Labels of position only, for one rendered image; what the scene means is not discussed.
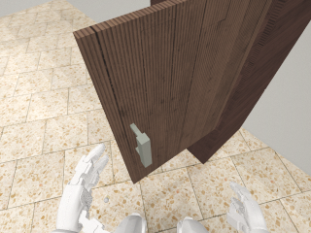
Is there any handle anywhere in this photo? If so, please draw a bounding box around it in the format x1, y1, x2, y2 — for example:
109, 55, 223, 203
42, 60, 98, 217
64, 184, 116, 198
130, 123, 153, 168

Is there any robot left thigh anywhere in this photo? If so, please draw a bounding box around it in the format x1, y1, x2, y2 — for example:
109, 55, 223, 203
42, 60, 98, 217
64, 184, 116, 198
114, 215, 147, 233

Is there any robot right thigh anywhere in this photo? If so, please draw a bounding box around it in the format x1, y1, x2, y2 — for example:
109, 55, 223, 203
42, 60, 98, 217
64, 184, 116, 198
176, 219, 209, 233

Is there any robot left hand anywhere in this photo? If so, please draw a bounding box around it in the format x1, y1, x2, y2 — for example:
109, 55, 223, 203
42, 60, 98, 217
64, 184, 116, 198
55, 143, 113, 233

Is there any cupboard door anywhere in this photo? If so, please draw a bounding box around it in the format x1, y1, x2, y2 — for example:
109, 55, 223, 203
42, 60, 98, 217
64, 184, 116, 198
73, 0, 272, 184

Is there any robot right hand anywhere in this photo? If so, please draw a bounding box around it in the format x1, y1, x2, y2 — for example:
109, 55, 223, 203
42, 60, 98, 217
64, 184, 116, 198
226, 181, 268, 233

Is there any robot thigh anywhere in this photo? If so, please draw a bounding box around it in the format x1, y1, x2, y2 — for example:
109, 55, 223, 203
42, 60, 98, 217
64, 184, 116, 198
114, 215, 147, 233
176, 219, 209, 233

